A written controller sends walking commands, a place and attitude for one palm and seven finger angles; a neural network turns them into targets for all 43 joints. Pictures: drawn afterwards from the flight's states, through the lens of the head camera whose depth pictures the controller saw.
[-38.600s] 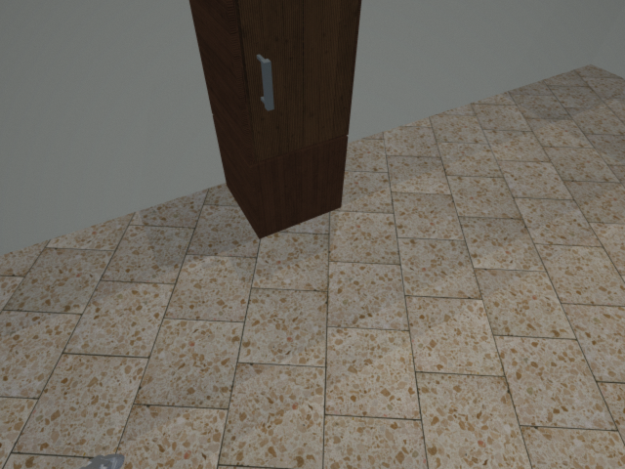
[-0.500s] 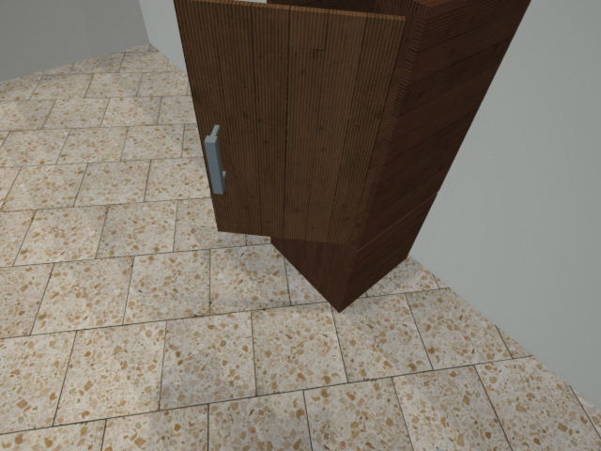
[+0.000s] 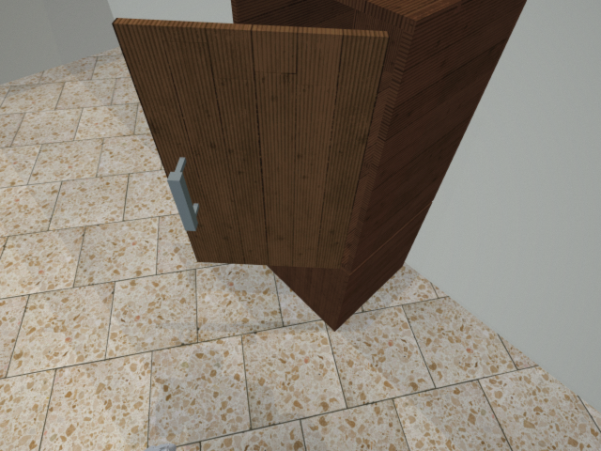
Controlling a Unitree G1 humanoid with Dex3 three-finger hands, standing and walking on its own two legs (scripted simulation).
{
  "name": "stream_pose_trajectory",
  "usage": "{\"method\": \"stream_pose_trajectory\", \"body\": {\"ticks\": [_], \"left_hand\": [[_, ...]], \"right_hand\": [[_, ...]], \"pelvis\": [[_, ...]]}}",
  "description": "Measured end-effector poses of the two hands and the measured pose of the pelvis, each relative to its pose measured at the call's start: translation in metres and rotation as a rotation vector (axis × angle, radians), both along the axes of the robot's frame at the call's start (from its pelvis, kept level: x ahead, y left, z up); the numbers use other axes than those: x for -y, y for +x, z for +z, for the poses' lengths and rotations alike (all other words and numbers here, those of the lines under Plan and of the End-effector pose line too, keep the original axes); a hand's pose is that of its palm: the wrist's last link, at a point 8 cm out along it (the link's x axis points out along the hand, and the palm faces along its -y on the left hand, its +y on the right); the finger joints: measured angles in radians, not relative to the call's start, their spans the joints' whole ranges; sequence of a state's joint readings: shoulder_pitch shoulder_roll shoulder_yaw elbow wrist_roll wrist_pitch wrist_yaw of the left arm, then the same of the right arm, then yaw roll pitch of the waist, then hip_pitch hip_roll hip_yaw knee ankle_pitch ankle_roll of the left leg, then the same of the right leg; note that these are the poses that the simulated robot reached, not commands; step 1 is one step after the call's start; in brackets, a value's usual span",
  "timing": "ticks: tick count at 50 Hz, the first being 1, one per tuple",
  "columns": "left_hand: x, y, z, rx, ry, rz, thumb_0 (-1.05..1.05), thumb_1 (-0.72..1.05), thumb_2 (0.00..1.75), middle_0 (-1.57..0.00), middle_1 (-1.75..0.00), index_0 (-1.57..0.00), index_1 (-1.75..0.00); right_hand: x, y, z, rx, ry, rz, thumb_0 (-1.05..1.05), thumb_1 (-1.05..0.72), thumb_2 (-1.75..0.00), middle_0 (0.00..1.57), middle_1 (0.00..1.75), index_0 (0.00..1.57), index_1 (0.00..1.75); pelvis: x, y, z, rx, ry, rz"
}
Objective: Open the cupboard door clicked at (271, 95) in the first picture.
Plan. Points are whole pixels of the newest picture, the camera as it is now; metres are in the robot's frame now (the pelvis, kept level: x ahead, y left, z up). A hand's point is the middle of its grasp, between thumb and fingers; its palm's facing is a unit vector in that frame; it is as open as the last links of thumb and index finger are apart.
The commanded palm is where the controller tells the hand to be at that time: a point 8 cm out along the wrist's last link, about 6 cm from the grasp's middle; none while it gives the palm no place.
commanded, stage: come to a stop and stand still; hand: left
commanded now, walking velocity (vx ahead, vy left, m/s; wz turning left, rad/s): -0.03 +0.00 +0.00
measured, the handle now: (186, 195) +0.56 +0.24 -0.05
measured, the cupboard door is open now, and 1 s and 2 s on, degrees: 44 44 44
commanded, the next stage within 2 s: look again from close up in 0.56 s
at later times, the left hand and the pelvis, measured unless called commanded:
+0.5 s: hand out of the picture +0.01 +0.19 -0.15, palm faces -0.01 -0.96 -0.26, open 7.4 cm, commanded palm none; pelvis -0.01 +0.00 +0.00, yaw -1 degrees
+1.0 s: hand out of the picture +0.05 +0.18 -0.16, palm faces -0.04 -0.97 -0.23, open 7.4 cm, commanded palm none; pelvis +0.01 +0.00 +0.01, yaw -1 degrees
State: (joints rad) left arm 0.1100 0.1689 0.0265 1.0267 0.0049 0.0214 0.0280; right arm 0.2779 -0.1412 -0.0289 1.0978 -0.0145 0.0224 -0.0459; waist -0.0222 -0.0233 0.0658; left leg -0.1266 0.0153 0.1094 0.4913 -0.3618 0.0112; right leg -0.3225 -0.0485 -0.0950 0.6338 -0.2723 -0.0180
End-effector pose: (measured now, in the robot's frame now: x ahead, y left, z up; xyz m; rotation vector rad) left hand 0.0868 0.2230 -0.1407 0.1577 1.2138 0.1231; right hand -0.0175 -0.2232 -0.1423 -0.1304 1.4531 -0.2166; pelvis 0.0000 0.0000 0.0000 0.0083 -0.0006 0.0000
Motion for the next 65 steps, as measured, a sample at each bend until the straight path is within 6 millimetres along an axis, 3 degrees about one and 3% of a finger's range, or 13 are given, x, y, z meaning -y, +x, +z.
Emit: {"method": "stream_pose_trajectory", "body": {"ticks": [6, 15, 20, 24, 36, 42, 47, 53, 63, 65], "left_hand": [[-0.007, -0.010, 0.000, -0.017, 0.036, 0.036, 0.01, 0.90, 0.90, -0.20, -0.30, -0.20, -0.30], [-0.014, -0.063, 0.007, -0.069, 0.088, 0.028, 0.01, 0.90, 0.90, -0.20, -0.30, -0.20, -0.30], [-0.016, -0.077, 0.016, -0.080, 0.085, 0.020, 0.01, 0.90, 0.90, -0.20, -0.30, -0.20, -0.30], [-0.015, -0.081, 0.020, -0.087, 0.079, 0.007, 0.01, 0.90, 0.90, -0.20, -0.30, -0.20, -0.30], [-0.012, -0.068, 0.017, -0.113, 0.054, -0.017, 0.01, 0.90, 0.90, -0.20, -0.30, -0.20, -0.30], [-0.011, -0.054, 0.014, -0.112, 0.050, -0.027, 0.01, 0.90, 0.90, -0.20, -0.30, -0.20, -0.30], [-0.010, -0.043, 0.013, -0.100, 0.049, -0.031, 0.01, 0.90, 0.90, -0.20, -0.30, -0.20, -0.30], [-0.007, -0.035, 0.011, -0.087, 0.043, -0.028, 0.01, 0.90, 0.90, -0.20, -0.30, -0.20, -0.30], [-0.008, -0.041, 0.010, -0.098, 0.044, -0.010, 0.01, 0.90, 0.90, -0.20, -0.30, -0.20, -0.30], [-0.012, -0.018, 0.027, 0.078, 0.030, 0.088, 0.01, 0.90, 0.90, -0.21, -0.30, -0.20, -0.30]], "right_hand": [[0.004, 0.022, -0.008, 0.039, 0.016, 0.037, 0.00, -0.91, -0.90, 0.20, 0.30, 0.20, 0.30], [0.013, 0.077, -0.005, 0.284, 0.018, 0.062, 0.00, -0.92, -0.90, 0.20, 0.30, 0.20, 0.30], [0.005, 0.083, 0.001, 0.323, 0.044, 0.095, 0.00, -0.91, -0.90, 0.20, 0.30, 0.20, 0.30], [0.000, 0.072, 0.002, 0.297, 0.061, 0.102, 0.00, -0.91, -0.90, 0.20, 0.30, 0.20, 0.30], [0.007, -0.001, -0.002, 0.054, 0.038, 0.062, 0.00, -0.91, -0.90, 0.20, 0.30, 0.20, 0.30], [0.004, -0.018, -0.001, -0.013, 0.040, 0.040, 0.00, -0.91, -0.90, 0.20, 0.30, 0.20, 0.30], [0.000, -0.012, -0.001, -0.009, 0.044, 0.032, 0.00, -0.91, -0.90, 0.20, 0.30, 0.20, 0.30], [-0.004, 0.011, -0.002, 0.041, 0.048, 0.040, 0.00, -0.91, -0.90, 0.20, 0.30, 0.20, 0.30], [0.003, 0.044, 0.001, 0.107, 0.027, 0.063, 0.00, -0.91, -0.90, 0.20, 0.30, 0.20, 0.30], [0.008, 0.057, 0.007, 0.204, -0.003, 0.072, 0.01, -0.91, -0.90, 0.20, 0.30, 0.20, 0.30]], "pelvis": [[0.008, 0.003, -0.005, 0.006, 0.014, 0.005], [0.001, -0.007, -0.007, 0.032, -0.003, -0.010], [-0.001, -0.011, 0.000, 0.033, 0.003, -0.023], [-0.001, -0.014, 0.004, 0.024, 0.006, -0.024], [-0.002, -0.007, 0.008, 0.009, 0.007, -0.021], [-0.002, -0.001, 0.008, 0.011, 0.007, -0.021], [-0.001, 0.004, 0.008, 0.015, 0.006, -0.022], [0.000, 0.008, 0.008, 0.018, 0.005, -0.022], [0.000, 0.013, 0.007, 0.011, -0.002, -0.020], [-0.001, 0.012, 0.006, 0.004, -0.001, -0.015]]}}
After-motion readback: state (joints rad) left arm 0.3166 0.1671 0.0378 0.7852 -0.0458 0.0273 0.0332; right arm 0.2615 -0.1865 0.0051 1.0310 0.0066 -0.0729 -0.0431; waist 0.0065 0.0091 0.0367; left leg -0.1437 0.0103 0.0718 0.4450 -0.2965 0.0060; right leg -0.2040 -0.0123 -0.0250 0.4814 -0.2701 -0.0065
